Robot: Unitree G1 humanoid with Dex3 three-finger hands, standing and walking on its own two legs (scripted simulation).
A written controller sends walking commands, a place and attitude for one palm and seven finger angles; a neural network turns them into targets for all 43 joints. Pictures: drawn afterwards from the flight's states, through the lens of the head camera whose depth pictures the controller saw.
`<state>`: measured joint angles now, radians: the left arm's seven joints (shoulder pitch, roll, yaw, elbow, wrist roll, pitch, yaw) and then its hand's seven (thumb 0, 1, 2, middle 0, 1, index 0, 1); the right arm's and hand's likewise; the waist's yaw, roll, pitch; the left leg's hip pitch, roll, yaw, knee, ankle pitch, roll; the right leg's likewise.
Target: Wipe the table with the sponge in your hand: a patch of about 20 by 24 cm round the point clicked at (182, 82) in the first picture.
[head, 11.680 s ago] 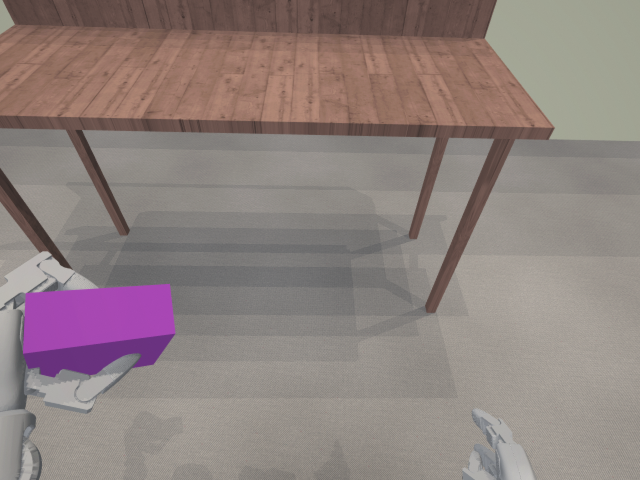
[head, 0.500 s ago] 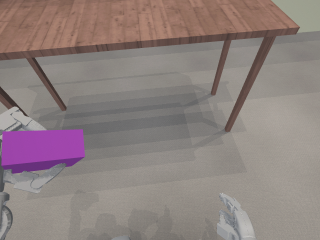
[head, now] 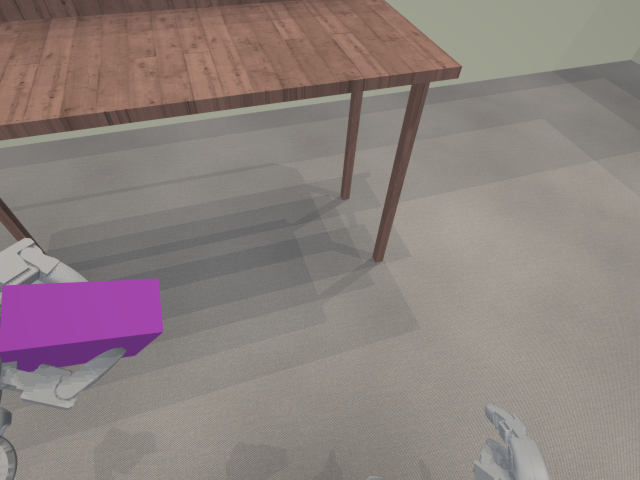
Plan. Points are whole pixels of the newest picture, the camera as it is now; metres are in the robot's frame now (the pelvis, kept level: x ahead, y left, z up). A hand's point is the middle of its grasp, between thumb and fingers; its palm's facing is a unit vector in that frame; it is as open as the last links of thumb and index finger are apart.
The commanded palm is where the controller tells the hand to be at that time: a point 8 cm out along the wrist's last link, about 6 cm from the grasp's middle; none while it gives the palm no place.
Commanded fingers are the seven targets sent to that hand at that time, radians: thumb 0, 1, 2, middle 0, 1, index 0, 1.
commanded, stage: take the last steps up to it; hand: left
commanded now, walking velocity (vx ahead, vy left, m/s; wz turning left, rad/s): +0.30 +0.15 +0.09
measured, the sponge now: (102, 325) +0.22 +0.23 +0.15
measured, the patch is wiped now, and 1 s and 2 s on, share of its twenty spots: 0.00 0.00 0.00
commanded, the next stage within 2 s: none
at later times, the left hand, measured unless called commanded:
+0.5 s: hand (46, 328) +0.20 +0.26 +0.17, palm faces +0.44 -0.79 -0.43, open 9.1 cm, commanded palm +0.15 +0.30 +0.19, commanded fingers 0.00 0.10 1.30 -1.20 -1.60 -1.20 -1.60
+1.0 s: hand (47, 246) +0.29 +0.30 +0.17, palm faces +0.43 -0.77 -0.47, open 9.1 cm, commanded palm +0.23 +0.35 +0.19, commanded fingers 0.00 0.10 1.30 -1.20 -1.60 -1.20 -1.60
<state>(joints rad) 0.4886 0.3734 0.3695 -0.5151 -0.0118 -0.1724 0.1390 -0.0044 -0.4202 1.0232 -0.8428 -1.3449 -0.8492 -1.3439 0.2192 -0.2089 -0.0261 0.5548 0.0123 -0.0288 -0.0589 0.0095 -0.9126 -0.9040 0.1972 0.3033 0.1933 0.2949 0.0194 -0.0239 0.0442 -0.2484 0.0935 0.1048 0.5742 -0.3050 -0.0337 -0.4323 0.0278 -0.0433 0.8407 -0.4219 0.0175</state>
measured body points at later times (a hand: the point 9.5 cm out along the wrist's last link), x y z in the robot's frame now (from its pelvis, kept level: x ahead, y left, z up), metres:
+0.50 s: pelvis +0.00 +0.01 +0.00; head +0.02 +0.01 +0.45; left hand +0.17 +0.30 +0.19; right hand +0.15 -0.25 -0.09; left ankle +0.02 +0.14 -0.73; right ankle +0.01 -0.11 -0.72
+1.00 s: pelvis +0.09 +0.06 +0.00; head +0.14 +0.06 +0.45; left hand +0.26 +0.34 +0.19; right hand +0.27 -0.18 -0.10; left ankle +0.14 +0.20 -0.73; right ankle +0.04 -0.08 -0.73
